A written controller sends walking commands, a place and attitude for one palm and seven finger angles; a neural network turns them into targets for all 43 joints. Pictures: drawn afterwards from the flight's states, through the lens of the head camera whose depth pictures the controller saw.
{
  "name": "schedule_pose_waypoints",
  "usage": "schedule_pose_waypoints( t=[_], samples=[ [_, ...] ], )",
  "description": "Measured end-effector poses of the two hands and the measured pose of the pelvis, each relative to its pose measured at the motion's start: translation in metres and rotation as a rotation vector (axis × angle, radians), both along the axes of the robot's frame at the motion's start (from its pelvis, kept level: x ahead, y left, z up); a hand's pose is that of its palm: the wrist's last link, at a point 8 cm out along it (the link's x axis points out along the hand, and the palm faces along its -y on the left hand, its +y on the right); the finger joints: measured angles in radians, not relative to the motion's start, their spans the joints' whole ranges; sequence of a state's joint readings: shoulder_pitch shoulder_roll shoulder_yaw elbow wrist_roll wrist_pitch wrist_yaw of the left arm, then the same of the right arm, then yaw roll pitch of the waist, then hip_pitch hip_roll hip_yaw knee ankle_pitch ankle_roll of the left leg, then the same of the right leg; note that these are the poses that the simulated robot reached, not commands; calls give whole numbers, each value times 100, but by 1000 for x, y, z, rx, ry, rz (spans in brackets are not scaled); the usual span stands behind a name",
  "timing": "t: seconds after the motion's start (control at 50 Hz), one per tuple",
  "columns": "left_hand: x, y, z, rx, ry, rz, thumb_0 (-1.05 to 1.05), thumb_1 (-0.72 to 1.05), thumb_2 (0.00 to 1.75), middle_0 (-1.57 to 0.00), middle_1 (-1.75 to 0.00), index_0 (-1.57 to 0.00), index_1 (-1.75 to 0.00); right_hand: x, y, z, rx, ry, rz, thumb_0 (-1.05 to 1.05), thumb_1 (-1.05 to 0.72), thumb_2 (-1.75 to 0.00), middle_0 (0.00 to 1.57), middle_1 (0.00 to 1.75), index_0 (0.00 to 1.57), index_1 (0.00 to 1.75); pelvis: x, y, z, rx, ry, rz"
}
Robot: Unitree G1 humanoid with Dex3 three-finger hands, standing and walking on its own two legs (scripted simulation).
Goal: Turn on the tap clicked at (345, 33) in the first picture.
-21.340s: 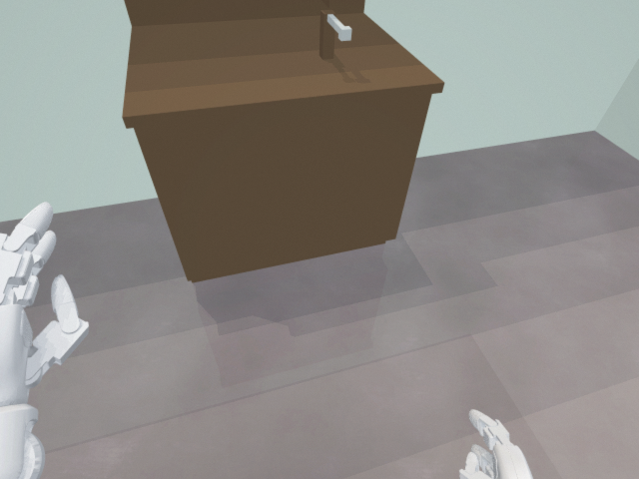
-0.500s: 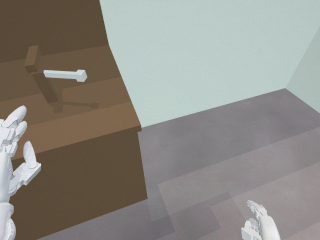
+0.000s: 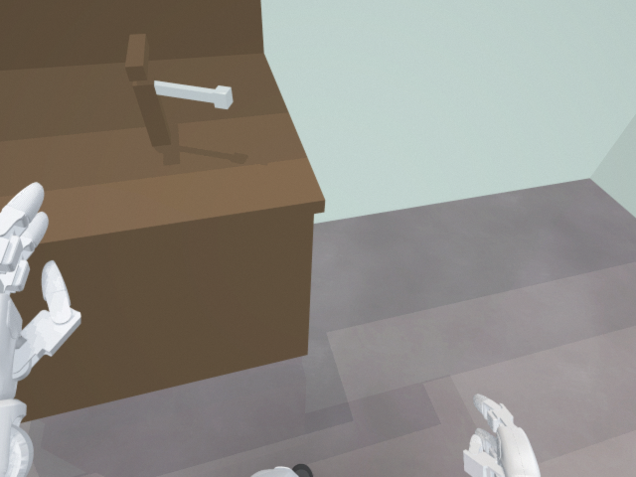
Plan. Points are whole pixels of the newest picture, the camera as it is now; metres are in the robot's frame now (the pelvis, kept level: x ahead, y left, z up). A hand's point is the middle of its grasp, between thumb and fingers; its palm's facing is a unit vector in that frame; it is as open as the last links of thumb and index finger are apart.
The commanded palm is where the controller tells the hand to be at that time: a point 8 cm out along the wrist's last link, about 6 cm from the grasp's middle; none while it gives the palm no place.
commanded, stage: step back with the hand held close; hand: left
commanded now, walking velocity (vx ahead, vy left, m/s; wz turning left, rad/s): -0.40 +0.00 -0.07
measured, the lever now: (222, 97) +0.68 +0.24 +0.13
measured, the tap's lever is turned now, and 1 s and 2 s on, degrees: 63 63 63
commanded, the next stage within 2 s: stop stepping back and stand still in 0.34 s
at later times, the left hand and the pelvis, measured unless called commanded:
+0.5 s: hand out of the picture +0.04 +0.36 +0.19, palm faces +0.48 -0.83 -0.28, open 7.4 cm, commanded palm +0.03 +0.38 +0.19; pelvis -0.13 +0.10 -0.04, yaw +1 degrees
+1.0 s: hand out of the picture -0.06 +0.51 +0.21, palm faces +0.39 -0.90 -0.21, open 7.4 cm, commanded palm -0.15 +0.53 +0.19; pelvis -0.34 +0.27 -0.02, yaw -6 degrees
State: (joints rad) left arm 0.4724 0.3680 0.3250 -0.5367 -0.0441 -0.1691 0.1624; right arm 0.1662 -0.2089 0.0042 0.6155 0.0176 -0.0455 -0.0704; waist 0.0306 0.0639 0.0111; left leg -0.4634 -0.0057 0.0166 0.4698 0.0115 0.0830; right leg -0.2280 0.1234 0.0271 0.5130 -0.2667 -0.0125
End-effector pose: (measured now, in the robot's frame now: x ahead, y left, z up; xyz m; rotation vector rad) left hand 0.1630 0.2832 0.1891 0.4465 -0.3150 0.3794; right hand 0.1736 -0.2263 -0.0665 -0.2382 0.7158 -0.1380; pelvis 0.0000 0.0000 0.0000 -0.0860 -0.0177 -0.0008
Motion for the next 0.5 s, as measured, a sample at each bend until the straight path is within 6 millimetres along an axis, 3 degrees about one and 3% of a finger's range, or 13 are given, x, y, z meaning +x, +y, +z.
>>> schedule_pose_waypoints(
  t=[0.08, 0.22, 0.32, 0.36, 0.42, 0.46, 0.5],
  samples=[
    [-17, 7, -9, -50, -24, -5, 2, 89, 90, -21, -30, -21, -30, -14, 5, 8, -29, -23, -1, 2, -90, -89, 20, 30, 20, 30, -13, 5, -1, -7, -23, 14],
    [-34, 31, -4, -69, -164, -52, 2, 89, 90, -21, -30, -21, -30, -46, 16, 16, -110, -28, -20, 2, -90, -89, 20, 30, 20, 30, -41, 28, -10, -35, -40, 17],
    [-48, 56, 0, -25, -160, -104, 2, 89, 90, -21, -30, -21, -30, -78, 37, 14, -123, -19, -25, 2, -90, -89, 20, 30, 20, 30, -77, 51, -14, -77, -29, 12],
    [-66, 67, 10, 2, -178, -107, 2, 89, 90, -21, -30, -21, -30, -93, 51, 11, -96, -6, -10, 2, -90, -89, 20, 30, 20, 30, -92, 59, -12, -87, -21, 48],
    [-113, 87, 20, 74, -239, -75, 2, 89, 90, -21, -30, -22, -30, -109, 74, 0, -39, -17, 20, 2, -90, -89, 20, 30, 20, 30, -111, 72, -22, -47, 3, 77],
    [-147, 98, 13, 127, -286, -55, 2, 89, 90, -21, -30, -21, -30, -117, 88, -13, -31, -31, 46, 2, -90, -89, 20, 30, 20, 30, -125, 84, -39, -1, -7, 1],
    [-168, 115, 7, 80, -316, -45, 2, 89, 90, -21, -30, -22, -30, -132, 107, -20, -53, 17, 73, 2, -90, -89, 20, 30, 20, 30, -132, 101, -40, -34, -29, 10]
  ],
)
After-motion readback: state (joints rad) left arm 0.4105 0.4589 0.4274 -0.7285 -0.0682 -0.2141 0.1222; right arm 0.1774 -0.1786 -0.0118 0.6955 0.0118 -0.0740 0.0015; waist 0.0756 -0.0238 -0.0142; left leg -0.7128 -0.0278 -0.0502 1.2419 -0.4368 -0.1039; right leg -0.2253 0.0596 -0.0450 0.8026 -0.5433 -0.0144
